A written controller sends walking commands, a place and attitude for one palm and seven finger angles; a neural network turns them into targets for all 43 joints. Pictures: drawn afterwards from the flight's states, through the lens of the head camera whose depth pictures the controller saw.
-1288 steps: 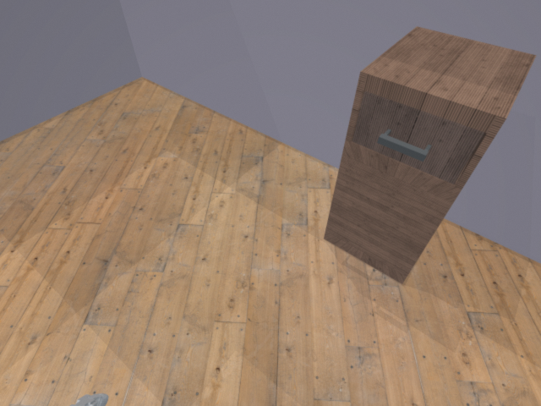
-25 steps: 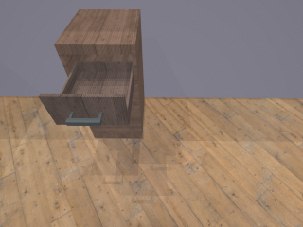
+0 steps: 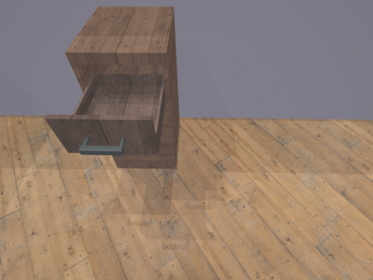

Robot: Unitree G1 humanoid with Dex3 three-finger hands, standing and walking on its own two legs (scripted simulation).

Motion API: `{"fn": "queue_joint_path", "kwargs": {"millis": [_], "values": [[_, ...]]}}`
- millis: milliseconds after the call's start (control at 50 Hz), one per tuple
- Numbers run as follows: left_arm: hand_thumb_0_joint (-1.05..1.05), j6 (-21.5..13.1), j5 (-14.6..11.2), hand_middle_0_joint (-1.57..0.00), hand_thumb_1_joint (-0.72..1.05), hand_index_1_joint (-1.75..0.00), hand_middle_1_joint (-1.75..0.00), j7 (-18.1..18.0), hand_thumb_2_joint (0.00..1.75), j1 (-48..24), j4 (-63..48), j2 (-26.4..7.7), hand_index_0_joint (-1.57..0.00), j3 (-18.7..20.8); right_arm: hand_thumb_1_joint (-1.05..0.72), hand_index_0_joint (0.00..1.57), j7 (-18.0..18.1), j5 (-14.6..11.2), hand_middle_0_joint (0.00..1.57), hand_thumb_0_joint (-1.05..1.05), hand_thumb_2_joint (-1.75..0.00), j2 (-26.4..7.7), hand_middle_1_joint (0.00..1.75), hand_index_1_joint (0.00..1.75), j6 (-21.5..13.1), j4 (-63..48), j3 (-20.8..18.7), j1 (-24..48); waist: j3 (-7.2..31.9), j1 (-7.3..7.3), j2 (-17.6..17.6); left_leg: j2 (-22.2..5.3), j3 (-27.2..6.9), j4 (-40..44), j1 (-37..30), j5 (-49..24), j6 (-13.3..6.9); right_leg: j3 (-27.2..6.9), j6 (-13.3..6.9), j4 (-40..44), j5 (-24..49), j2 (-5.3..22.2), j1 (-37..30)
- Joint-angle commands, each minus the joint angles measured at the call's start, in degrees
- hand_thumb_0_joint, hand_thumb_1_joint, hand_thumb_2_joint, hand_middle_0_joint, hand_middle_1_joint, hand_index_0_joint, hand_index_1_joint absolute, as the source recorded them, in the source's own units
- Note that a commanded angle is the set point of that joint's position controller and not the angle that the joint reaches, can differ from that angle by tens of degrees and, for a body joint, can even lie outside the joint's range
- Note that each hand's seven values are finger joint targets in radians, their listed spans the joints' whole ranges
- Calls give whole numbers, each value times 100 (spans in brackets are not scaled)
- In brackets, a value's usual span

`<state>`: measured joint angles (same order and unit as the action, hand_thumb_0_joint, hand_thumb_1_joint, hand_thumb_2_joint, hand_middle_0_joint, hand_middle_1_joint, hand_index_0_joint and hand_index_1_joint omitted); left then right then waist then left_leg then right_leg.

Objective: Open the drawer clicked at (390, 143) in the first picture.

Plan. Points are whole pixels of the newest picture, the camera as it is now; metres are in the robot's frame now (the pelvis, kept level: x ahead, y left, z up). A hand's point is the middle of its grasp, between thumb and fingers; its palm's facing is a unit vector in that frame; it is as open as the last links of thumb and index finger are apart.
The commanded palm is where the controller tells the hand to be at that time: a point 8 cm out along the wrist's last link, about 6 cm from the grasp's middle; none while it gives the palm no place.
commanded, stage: look to check the result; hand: left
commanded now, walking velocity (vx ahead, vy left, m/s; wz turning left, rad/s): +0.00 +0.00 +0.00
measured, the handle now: (103, 145) +0.52 +0.31 -0.11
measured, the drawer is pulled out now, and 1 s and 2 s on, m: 0.30 0.30 0.30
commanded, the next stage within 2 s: stand and wait in 0.06 s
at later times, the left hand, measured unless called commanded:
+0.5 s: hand out of the picture +0.06 +0.21 -0.17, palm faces +0.00 -0.96 -0.28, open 7.3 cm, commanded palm none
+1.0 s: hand out of the picture +0.08 +0.22 -0.16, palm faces -0.01 -0.95 -0.31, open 7.4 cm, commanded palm none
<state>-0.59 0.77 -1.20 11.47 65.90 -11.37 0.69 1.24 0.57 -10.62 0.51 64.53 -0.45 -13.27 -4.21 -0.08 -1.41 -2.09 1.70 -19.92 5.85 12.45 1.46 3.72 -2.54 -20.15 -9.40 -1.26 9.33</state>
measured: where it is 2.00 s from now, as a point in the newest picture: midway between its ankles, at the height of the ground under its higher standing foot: outside the picture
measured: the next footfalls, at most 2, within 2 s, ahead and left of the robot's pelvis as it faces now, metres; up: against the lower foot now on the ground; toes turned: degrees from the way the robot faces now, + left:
none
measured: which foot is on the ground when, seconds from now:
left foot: down 0.00-1.00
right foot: down 0.00-1.00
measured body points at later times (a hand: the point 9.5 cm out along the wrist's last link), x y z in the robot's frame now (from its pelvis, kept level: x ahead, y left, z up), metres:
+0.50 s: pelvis +0.01 +0.00 +0.00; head +0.03 -0.01 +0.45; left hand +0.06 +0.26 -0.14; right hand +0.03 -0.25 -0.16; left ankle -0.02 +0.13 -0.75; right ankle +0.02 -0.09 -0.75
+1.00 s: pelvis +0.01 +0.00 +0.00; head +0.04 -0.01 +0.45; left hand +0.08 +0.27 -0.14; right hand +0.06 -0.27 -0.15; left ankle -0.02 +0.13 -0.75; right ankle +0.02 -0.09 -0.75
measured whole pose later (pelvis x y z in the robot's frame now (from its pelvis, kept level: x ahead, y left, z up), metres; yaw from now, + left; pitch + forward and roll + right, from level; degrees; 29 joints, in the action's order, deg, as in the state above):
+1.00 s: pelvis +0.01 +0.00 +0.00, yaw +0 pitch -1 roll +0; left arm -1.1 0.8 -0.6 7.1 65.1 -15.4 1.1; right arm 0.8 0.6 -15.2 0.3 64.2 -0.7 -9.3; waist -4.0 -0.3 -1.3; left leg -2.3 1.8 -16.8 3.6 12.0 1.7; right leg 3.6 -2.6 -17.7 -9.3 -1.6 7.4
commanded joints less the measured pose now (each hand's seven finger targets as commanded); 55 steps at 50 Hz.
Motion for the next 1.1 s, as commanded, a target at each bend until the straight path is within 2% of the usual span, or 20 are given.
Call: {"fn": "queue_joint_path", "kwargs": {"millis": [0,80,220,320,460,620,660,760,840,1080], "values": [[0,-80,-9,-20,90,-30,-30,-82,90,129,-201,-920,-20,179,-90,20,63,15,20,0,-90,-718,30,30,-72,-122,-142,-362,174,-51,121,-407,-348,326,141,-517,-232,-738,-11,475,387,749,-164],[0,-71,-8,-20,90,-30,-30,-77,90,77,-214,-934,-20,184,-90,20,60,23,20,0,-90,-733,30,30,-63,-127,-148,-316,49,-41,96,-398,-341,353,191,-440,-227,-747,-6,519,262,754,-119],[0,-99,-6,-20,90,-30,-30,-79,90,14,-263,-994,-20,211,-90,20,67,13,20,0,-90,-843,30,30,-91,-167,-174,-213,262,-37,109,-457,-351,343,44,-761,-223,-702,-24,408,806,757,-254],[0,-92,-5,-20,90,-30,-30,-71,90,-68,-272,-1051,-20,217,-90,20,64,13,20,0,-90,-900,30,30,-89,-180,-169,-150,153,-36,47,-465,-364,405,77,-700,-216,-722,-25,444,684,746,-214],[0,-106,-10,-20,90,-30,-30,-64,90,-198,-303,-1159,-20,230,-90,20,61,21,20,0,-90,-1035,30,30,-106,-188,-178,-87,349,-48,60,-488,-355,425,-7,-817,-212,-720,-27,423,906,777,-370],[0,-109,-8,-20,90,-30,-30,-58,90,-260,-322,-1262,-20,240,-90,20,47,10,20,0,-90,-1130,30,30,-94,-213,-186,40,278,-39,157,-487,-378,449,-29,-755,-213,-741,-20,488,799,778,-315],[0,-108,-12,-20,90,-30,-30,-52,90,-310,-315,-1286,-20,232,-90,20,42,24,20,0,-90,-1176,30,30,-92,-199,-186,74,288,-48,86,-478,-377,464,-25,-670,-209,-770,-11,525,663,788,-307],[0,-123,-7,-20,90,-30,-30,-49,90,-381,-325,-1354,-20,245,-90,20,41,22,20,0,-90,-1240,30,30,-113,-219,-190,127,441,-57,89,-516,-391,483,-104,-858,-213,-748,-22,470,917,793,-410],[0,-130,-5,-20,90,-30,-30,-51,90,-421,-330,-1406,-20,255,-90,20,43,15,20,0,-90,-1294,30,30,-117,-238,-198,197,415,-53,118,-521,-383,480,-148,-1004,-208,-721,-19,450,1156,821,-429],[0,-142,-7,-20,90,-30,-30,-32,90,-582,-371,-1559,-20,263,-90,20,28,20,20,0,-90,-1502,30,30,-118,-288,-211,391,393,-60,61,-528,-399,540,-151,-904,-196,-791,-17,539,1057,820,-441]]}}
